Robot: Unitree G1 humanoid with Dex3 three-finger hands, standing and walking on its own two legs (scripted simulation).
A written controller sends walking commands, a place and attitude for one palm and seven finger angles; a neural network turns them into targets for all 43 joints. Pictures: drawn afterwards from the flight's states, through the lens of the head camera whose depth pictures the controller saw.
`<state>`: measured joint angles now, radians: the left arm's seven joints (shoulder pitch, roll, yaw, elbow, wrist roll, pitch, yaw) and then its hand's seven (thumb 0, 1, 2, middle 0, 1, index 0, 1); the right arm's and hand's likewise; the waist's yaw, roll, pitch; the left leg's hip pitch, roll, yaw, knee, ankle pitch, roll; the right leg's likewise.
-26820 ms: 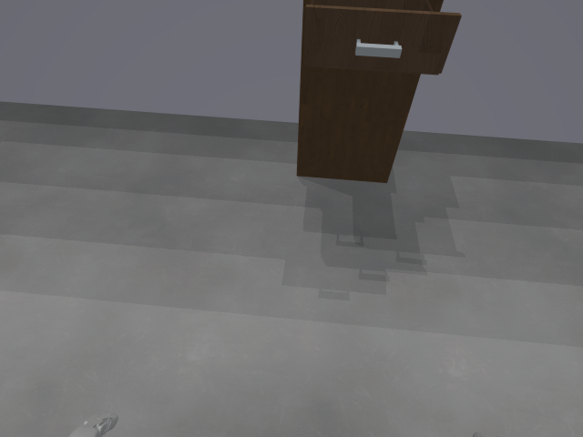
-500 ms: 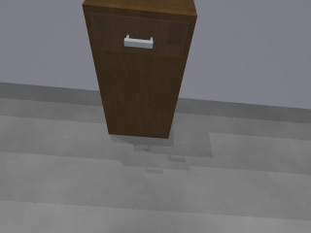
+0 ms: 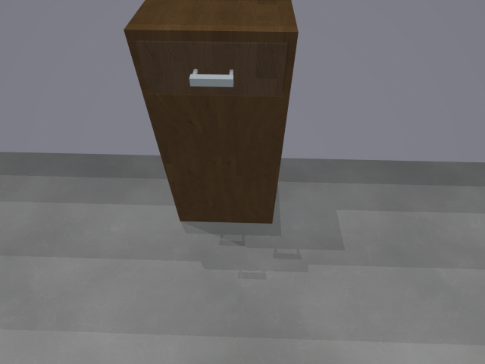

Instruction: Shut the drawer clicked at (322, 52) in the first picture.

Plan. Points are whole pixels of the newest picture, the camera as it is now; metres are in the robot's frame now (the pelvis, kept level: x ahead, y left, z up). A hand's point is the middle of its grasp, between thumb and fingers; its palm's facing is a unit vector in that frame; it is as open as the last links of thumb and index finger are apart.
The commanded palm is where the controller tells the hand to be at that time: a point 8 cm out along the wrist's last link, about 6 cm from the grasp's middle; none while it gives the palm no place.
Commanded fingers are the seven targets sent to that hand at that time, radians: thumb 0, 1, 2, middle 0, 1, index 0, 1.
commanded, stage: let the arm hang, fingers relaxed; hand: left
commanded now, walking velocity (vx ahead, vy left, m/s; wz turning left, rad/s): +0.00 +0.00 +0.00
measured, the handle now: (212, 76) +0.83 +0.13 +0.04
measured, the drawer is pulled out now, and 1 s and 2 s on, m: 0.00 0.00 0.00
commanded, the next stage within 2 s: look to check the result in 0.26 s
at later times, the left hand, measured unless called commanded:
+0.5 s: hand out of the picture +0.00 +0.14 -0.18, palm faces +0.03 -0.98 -0.18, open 7.3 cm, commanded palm none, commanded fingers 0.00 0.90 0.90 -0.20 -0.30 -0.20 -0.30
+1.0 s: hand out of the picture +0.02 +0.13 -0.18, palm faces +0.04 -0.98 -0.18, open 7.3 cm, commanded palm none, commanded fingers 0.00 0.90 0.90 -0.20 -0.30 -0.20 -0.30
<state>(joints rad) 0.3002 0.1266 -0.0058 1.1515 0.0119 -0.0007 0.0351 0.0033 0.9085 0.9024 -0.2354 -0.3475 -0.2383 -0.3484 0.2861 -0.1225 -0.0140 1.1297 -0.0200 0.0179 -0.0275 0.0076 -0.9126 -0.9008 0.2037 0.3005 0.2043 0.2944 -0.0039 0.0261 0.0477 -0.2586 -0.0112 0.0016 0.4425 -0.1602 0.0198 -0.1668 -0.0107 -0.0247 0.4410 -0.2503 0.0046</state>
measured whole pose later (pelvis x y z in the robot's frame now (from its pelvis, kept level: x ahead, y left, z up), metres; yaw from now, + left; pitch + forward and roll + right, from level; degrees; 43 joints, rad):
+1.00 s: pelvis +0.03 -0.02 +0.00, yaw +0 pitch -1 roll +0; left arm 0.28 0.11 0.01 1.15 0.01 -0.01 0.04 0.00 0.91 0.90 -0.20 -0.30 -0.20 -0.30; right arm 0.27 -0.12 -0.01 1.15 -0.02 0.00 -0.04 0.00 -0.91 -0.90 0.20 0.30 0.20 0.29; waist -0.01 0.01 0.06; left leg -0.21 0.02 -0.01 0.43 -0.20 -0.02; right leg -0.11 0.02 -0.03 0.41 -0.28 -0.03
